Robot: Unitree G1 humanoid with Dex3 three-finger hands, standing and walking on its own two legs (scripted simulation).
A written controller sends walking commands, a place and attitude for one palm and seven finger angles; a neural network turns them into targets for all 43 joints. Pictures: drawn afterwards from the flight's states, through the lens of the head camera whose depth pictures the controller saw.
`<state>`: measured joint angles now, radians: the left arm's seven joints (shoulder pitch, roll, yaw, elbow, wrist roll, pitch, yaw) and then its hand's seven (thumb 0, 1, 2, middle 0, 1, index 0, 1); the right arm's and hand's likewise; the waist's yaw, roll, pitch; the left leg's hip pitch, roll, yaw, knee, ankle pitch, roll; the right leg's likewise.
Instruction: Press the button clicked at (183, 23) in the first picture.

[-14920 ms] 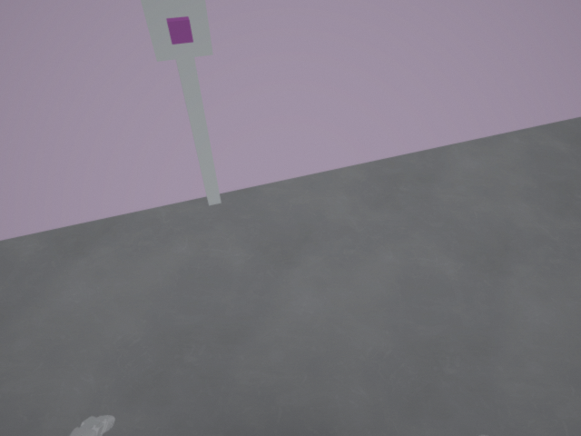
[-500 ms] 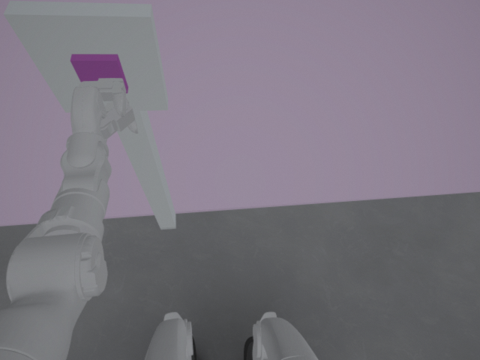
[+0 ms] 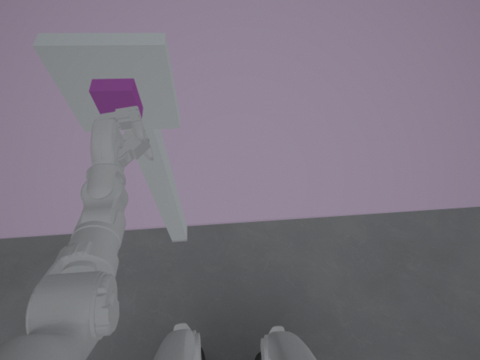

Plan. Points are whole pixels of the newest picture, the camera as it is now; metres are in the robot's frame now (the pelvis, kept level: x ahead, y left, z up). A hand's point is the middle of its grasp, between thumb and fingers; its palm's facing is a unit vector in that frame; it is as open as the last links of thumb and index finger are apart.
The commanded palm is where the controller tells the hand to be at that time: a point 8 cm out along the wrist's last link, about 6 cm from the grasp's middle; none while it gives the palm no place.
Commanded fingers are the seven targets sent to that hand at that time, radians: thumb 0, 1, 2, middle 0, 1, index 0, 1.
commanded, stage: pull the fist back off the button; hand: left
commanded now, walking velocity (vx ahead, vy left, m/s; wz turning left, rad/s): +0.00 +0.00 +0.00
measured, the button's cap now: (118, 98) +0.52 +0.18 +0.11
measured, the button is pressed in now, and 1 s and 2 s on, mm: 0 0 0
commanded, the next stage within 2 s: draw the hand back to the body in 0.56 s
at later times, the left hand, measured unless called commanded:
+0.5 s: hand (137, 180) +0.39 +0.15 +0.06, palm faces +0.03 -1.00 -0.01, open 3.1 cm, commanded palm +0.37 +0.20 +0.08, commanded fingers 0.00 0.90 0.90 -1.30 -1.50 -1.30 -1.50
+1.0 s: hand (112, 194) +0.34 +0.16 +0.11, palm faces +0.04 -1.00 -0.03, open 3.1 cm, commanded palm +0.30 +0.22 +0.13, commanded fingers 0.00 0.90 0.90 -1.30 -1.50 -1.30 -1.50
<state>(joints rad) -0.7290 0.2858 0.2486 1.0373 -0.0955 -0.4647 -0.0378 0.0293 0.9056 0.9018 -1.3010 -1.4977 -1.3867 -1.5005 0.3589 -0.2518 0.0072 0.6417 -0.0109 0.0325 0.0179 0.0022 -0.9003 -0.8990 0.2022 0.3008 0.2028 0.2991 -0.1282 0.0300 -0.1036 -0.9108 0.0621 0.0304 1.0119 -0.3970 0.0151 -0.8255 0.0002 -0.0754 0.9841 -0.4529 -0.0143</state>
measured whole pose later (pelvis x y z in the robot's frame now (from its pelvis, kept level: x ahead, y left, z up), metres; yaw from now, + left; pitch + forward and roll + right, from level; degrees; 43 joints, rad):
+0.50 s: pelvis +0.03 -0.01 +0.01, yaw +1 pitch +13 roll -1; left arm -0.26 0.20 0.13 0.55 -0.17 -0.40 -0.10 0.01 0.90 0.90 -1.30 -1.50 -1.30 -1.50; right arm 0.25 -0.25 0.00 0.57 0.02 0.03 0.00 0.00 -0.90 -0.90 0.20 0.30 0.20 0.30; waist -0.04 0.02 -0.11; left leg -0.75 0.05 0.02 0.94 -0.42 0.00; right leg -0.67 0.00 -0.08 0.93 -0.49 -0.03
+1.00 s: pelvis +0.03 -0.01 +0.03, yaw +1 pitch +8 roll +0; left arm -0.03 0.23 0.15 0.25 -0.24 -0.27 -0.14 0.01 0.90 0.90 -1.30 -1.50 -1.30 -1.50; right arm 0.29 -0.25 0.02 0.57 0.04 0.00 -0.03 0.01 -0.90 -0.90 0.20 0.30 0.20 0.30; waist -0.03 0.04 -0.09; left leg -0.59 0.05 0.04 0.82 -0.37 -0.01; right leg -0.51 0.00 -0.07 0.81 -0.44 -0.03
